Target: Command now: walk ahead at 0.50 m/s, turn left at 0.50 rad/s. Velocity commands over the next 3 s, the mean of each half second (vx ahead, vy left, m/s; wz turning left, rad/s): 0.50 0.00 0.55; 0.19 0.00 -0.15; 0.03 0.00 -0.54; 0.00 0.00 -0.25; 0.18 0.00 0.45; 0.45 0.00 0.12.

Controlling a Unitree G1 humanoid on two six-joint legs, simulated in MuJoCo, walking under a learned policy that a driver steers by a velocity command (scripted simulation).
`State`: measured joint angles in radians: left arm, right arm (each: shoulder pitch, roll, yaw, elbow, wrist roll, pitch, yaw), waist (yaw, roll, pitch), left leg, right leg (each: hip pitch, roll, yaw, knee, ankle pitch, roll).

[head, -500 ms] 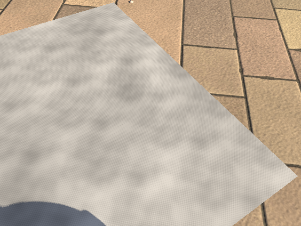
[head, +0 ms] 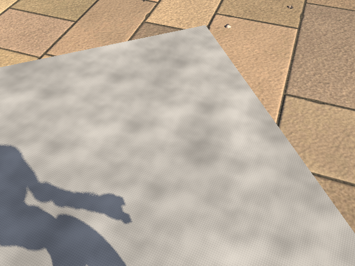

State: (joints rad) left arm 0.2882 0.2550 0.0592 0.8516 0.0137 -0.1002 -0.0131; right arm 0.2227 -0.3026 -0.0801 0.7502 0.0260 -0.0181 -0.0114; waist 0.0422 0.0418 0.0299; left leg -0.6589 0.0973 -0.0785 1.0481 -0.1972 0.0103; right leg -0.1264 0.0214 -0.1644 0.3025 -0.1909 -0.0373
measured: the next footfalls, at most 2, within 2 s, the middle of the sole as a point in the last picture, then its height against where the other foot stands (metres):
left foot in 0.26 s outside the picture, level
right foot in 0.74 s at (181, 233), level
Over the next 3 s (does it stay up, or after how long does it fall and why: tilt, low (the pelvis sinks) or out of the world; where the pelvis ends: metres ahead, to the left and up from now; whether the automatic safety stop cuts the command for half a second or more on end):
stays up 0.79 0.24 0.00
